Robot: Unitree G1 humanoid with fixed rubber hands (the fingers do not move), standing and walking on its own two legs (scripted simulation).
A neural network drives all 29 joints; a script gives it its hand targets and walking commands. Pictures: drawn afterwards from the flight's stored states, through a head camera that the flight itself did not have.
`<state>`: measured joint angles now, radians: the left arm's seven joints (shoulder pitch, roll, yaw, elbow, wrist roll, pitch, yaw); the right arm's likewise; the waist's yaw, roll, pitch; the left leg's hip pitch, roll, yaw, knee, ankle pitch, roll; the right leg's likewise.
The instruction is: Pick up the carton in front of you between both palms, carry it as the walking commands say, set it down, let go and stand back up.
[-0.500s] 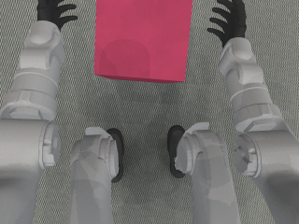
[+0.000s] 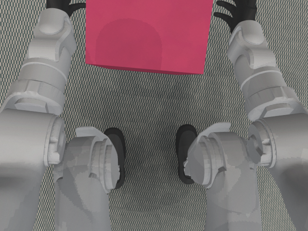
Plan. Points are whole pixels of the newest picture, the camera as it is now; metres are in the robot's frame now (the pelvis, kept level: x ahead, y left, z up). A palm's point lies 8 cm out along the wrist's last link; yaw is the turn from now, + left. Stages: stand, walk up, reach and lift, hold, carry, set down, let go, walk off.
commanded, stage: reach and lift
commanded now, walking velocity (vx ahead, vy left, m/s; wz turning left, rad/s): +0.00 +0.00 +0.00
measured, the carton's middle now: (147, 26) +0.53 +0.02 -0.24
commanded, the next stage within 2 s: none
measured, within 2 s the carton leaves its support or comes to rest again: leaves its support in 0.56 s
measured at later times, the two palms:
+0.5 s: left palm (71, 4) +0.54 +0.16 -0.17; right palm (229, 15) +0.53 -0.14 -0.16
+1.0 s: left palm out of the picture +0.49 +0.17 +0.02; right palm out of the picture +0.50 -0.13 +0.02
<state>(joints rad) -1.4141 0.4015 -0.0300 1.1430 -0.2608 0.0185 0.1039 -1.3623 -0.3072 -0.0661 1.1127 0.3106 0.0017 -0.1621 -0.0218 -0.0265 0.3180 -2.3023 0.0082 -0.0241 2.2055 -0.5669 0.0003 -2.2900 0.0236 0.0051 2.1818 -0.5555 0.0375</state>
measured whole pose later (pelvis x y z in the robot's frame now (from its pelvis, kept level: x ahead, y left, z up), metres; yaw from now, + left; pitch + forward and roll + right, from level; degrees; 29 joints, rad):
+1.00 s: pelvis -0.01 -0.01 +0.08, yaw +3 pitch +42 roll -1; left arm -1.13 0.08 0.42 0.84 0.20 0.34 0.03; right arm -1.08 0.01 -0.54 0.75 -0.20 0.33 -0.10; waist -0.01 -0.01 -0.14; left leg -2.15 -0.05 -0.05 1.90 -0.49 -0.03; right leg -2.13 0.06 0.03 1.90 -0.52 0.04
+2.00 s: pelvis +0.08 -0.01 +0.34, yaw +4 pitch +19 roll +0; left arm -0.43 -0.12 0.32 0.54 0.21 0.38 0.02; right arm -0.43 0.14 -0.36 0.54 -0.20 0.36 -0.05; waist 0.00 -0.01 -0.19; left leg -0.91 -0.03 -0.06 0.97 -0.39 -0.01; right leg -0.90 0.04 0.06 0.98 -0.41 0.01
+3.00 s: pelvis +0.10 -0.01 +0.41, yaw +4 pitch -4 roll +0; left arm -0.29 -0.16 0.26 0.32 0.30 0.65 -0.03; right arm -0.31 0.16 -0.29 0.34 -0.30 0.63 0.01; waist 0.01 -0.01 0.02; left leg -0.13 -0.02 -0.06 0.40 -0.19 -0.01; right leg -0.12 0.02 0.07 0.40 -0.21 0.01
